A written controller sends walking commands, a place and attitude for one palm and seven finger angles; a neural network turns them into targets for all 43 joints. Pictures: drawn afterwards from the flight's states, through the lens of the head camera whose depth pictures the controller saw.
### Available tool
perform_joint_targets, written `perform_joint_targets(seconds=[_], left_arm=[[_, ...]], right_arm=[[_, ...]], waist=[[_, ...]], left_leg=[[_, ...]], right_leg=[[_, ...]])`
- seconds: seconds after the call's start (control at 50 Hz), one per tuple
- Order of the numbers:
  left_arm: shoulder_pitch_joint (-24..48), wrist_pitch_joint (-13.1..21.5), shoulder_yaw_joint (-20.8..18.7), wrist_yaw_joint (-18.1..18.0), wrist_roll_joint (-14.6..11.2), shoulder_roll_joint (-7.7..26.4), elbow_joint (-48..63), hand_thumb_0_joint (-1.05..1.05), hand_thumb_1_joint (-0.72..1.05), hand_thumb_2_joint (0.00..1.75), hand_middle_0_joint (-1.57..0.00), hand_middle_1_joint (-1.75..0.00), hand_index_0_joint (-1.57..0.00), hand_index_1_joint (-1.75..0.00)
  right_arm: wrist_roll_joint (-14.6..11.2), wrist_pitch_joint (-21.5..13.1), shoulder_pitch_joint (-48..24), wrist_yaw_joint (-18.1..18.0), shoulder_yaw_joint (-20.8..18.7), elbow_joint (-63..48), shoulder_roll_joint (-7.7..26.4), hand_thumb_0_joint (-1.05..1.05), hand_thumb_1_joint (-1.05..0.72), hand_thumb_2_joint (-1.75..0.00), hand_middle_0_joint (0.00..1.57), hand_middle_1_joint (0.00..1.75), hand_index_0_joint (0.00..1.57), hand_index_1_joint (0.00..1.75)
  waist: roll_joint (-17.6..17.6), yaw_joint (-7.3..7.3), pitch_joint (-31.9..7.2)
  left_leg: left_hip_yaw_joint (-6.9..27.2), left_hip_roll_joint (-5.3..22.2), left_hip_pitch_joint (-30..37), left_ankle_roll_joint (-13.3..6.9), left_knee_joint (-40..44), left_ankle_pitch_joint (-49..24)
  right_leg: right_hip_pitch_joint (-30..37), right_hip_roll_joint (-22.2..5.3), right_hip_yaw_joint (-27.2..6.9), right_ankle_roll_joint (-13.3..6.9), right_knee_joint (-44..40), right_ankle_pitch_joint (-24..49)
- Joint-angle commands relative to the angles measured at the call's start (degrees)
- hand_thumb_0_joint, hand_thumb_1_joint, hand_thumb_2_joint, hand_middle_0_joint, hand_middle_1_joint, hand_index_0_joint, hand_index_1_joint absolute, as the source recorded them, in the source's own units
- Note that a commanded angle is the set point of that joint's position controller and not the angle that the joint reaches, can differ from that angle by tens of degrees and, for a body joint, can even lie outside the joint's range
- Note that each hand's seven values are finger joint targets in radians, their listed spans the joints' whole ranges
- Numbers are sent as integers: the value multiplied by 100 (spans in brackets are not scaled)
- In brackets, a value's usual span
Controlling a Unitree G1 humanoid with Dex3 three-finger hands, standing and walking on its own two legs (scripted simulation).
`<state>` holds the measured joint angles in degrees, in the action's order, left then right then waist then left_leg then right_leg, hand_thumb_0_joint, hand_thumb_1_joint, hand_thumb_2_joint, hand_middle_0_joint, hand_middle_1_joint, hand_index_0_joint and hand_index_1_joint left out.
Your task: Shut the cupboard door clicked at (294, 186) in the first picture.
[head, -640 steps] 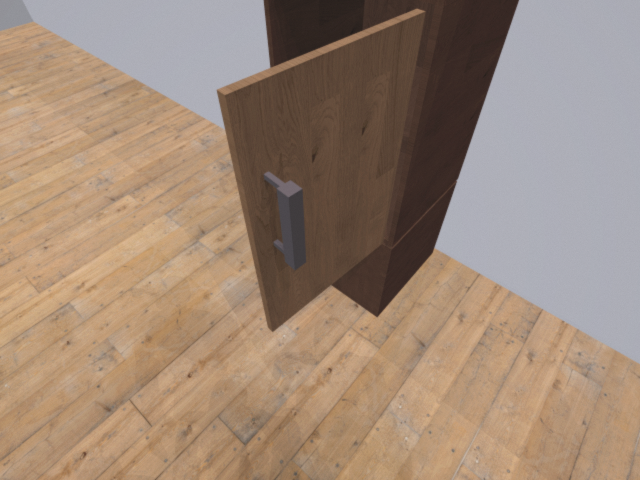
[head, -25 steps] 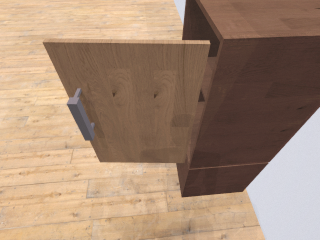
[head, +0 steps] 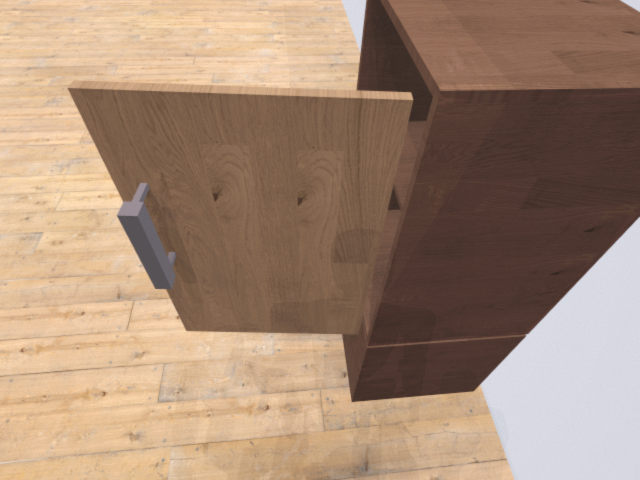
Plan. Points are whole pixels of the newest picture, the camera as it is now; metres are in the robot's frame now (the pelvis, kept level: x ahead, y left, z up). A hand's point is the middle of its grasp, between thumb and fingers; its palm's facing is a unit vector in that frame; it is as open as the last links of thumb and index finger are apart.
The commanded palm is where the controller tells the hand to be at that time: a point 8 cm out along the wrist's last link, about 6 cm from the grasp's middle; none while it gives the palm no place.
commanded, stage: look again from close up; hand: left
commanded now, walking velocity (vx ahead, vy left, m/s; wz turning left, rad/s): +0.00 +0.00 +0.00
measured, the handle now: (154, 238) +0.44 +0.29 +0.01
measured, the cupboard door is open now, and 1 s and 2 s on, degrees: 84 84 84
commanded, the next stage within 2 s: shuffle to correct the standing spot in 0.54 s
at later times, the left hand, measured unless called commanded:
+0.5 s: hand out of the picture +0.00 +0.18 -0.18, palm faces +0.02 -0.98 -0.19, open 7.4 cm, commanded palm none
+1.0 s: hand out of the picture -0.01 +0.20 -0.19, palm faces +0.06 -0.97 -0.22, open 7.4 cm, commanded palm none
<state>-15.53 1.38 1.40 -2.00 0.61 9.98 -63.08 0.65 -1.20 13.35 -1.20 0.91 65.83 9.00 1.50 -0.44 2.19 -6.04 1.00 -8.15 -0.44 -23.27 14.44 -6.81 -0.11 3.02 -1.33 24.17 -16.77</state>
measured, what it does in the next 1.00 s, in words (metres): stands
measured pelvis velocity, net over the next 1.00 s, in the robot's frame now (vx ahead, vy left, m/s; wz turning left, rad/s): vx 0.00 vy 0.02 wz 0.01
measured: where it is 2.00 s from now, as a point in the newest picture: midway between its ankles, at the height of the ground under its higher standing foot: outside the picture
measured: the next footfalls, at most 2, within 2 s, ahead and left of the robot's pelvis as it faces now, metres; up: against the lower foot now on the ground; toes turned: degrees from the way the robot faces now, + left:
none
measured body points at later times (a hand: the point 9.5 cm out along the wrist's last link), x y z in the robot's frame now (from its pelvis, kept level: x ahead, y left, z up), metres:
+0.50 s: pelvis +0.01 +0.00 +0.00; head +0.02 +0.01 +0.45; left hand +0.00 +0.23 -0.16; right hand +0.02 -0.22 -0.16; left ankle -0.02 +0.11 -0.74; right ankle -0.04 -0.10 -0.74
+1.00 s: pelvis +0.00 +0.02 -0.01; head +0.03 +0.03 +0.44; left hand -0.01 +0.25 -0.17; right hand +0.03 -0.21 -0.16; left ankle -0.02 +0.11 -0.74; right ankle -0.04 -0.10 -0.74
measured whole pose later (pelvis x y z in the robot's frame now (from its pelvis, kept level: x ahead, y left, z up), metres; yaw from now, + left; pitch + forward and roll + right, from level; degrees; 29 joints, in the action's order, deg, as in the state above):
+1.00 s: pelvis +0.00 +0.02 -0.01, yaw +1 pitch +0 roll +1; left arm -16.7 -0.5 -1.0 -2.5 1.1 10.3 -61.5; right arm 0.9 0.0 13.5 -1.0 -0.8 62.4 9.0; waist 2.2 -1.6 3.0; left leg -6.3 -1.5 -10.8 -2.5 -28.0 17.1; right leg -10.1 -3.1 2.8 0.4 31.0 -20.6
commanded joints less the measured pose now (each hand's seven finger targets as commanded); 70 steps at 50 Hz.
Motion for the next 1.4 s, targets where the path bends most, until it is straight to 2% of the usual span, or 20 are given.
perform_joint_targets(seconds=[0.0,0.36,0.62,0.74,0.78,0.84,0.86,0.88,0.92,0.96,0.98,1.04,1.08,1.12,1.28,1.3,1.32,1.34,1.36,1.38], left_arm=[[-394,50,-138,-38,-1,588,117,0,90,90,-20,-30,-20,-30],[-443,41,-166,-37,0,569,65,0,90,90,-20,-30,-20,-30],[-425,16,-175,-22,3,528,42,0,90,90,-20,-30,-20,-30],[-537,-14,-294,-83,13,680,155,0,90,90,-20,-30,-20,-30],[-562,-39,-369,-103,25,767,216,0,90,90,-20,-30,-20,-30],[-589,-72,-469,-125,40,948,302,0,90,90,-20,-30,-20,-30],[-548,-78,-466,-126,46,930,315,0,90,90,-20,-30,-20,-30],[-454,-84,-450,-122,52,861,352,0,90,90,-20,-30,-20,-30],[-212,-107,-387,-83,46,650,422,0,90,90,-20,-30,-20,-30],[-261,-154,-304,-76,48,370,391,0,90,90,-20,-30,-20,-30],[-255,-159,-285,-71,62,320,376,0,90,90,-20,-30,-20,-30],[-377,-133,-263,-54,42,383,227,0,90,90,-20,-30,-20,-30],[-372,-96,-267,-41,39,451,175,0,90,90,-20,-30,-20,-30],[-350,-68,-262,-41,26,496,139,0,90,90,-20,-30,-20,-30],[-263,-59,-251,-19,36,538,88,0,90,90,-20,-30,-20,-30],[-633,73,-149,-259,101,460,-36,0,90,90,-20,-30,-20,-30],[-489,95,-204,-230,30,670,227,0,90,90,-20,-30,-20,-30],[-327,69,-165,-180,20,588,299,0,90,90,-20,-30,-20,-30],[-347,56,-140,-144,16,508,335,0,90,90,-20,-30,-20,-30],[-358,71,-148,-112,16,527,347,0,90,90,-20,-30,-20,-30]], right_arm=[[-3,-71,254,-61,-77,-157,583,0,-90,-90,20,30,20,30],[-1,-93,303,-98,-94,-122,601,0,-90,-90,20,30,20,30],[6,-81,303,-94,-85,-122,589,0,-90,-90,20,30,20,30],[5,36,341,-67,-154,-316,562,0,-90,-90,20,30,20,30],[7,88,289,-59,-188,-415,553,0,-90,-90,20,30,20,30],[22,160,203,-30,-246,-621,514,0,-90,-90,20,30,20,30],[18,163,176,-29,-245,-640,467,0,-90,-90,20,30,20,30],[8,162,244,-28,-246,-616,402,0,-90,-90,20,30,20,30],[29,87,522,-16,-233,-496,452,0,-90,-90,20,30,20,30],[41,0,616,-50,-234,-402,686,0,-90,-90,20,30,20,30],[26,-13,558,-73,-231,-397,684,0,-90,-90,20,30,20,30],[16,-63,367,-113,-215,-437,721,0,-90,-90,20,30,20,30],[4,-77,359,-113,-214,-400,652,0,-90,-90,20,30,20,30],[12,-80,365,-106,-206,-362,652,0,-90,-90,20,30,20,30],[4,-105,354,-93,-163,-219,617,0,-90,-90,20,30,20,30],[-63,-129,91,-43,-157,-640,831,0,-90,-90,20,30,20,30],[18,-97,432,-15,-154,-709,687,0,-90,-90,20,30,20,30],[27,-81,483,-9,-147,-749,672,0,-90,-90,20,30,20,30],[31,-87,534,-5,-136,-803,677,0,-90,-90,20,30,20,30],[47,-113,518,-11,-109,-817,642,0,-90,-90,20,30,20,30]], waist=[[-80,-14,52],[-81,-12,-71],[-113,-23,129],[-53,-94,-92],[164,-138,-73],[571,-168,32],[669,-148,100],[644,-75,138],[145,84,78],[-635,7,-29],[-652,-37,63],[-458,-120,-54],[-174,-99,-73],[-92,-45,-135],[-91,-49,108],[-461,-55,85],[-634,72,-317],[-605,99,-296],[-721,103,-408],[-1064,62,-456]], left_leg=[[566,544,32,-125,287,-1253],[595,586,244,-147,295,-1646],[640,566,111,-146,439,-1310],[498,428,-184,-61,57,-1170],[385,340,-446,-26,-143,-894],[249,129,-890,67,-677,-294],[255,133,-843,75,-654,-87],[280,162,-631,59,-492,-92],[564,380,44,-60,-47,-1067],[1194,928,146,-432,337,-1894],[1266,1032,58,-563,427,-2195],[1084,860,125,-523,320,-2487],[880,680,163,-392,204,-2479],[777,588,249,-280,174,-2263],[788,574,110,-246,497,-1625],[716,693,-4,-62,-688,-3505],[780,560,-103,-50,-533,-2142],[826,623,-204,-104,-340,-1629],[881,646,-171,-177,-286,-1702],[860,606,-129,-214,-267,-2085]], right_leg=[[-171,-675,-609,-80,-388,1775],[-100,-680,-541,-76,-370,1909],[-188,-661,-552,-72,-466,1467],[3,-1040,-775,-257,-156,2163],[93,-1222,-921,-360,-118,2251],[78,-1723,-1396,-655,-208,2372],[-73,-1746,-1407,-702,-203,2383],[-336,-1645,-1266,-663,-201,2048],[-817,-993,-682,-309,188,1358],[-809,-487,-167,23,557,133],[-746,-415,-104,66,594,-114],[-486,-531,-221,67,239,394],[-323,-616,-333,26,54,1054],[-295,-702,-418,-18,-29,1389],[-240,-686,-405,5,-293,1078],[-565,-821,-637,68,-90,2468],[-249,-861,-578,-150,106,1577],[-435,-719,-506,-194,167,795],[-429,-609,-432,-189,219,612],[-354,-566,-426,-218,298,905]])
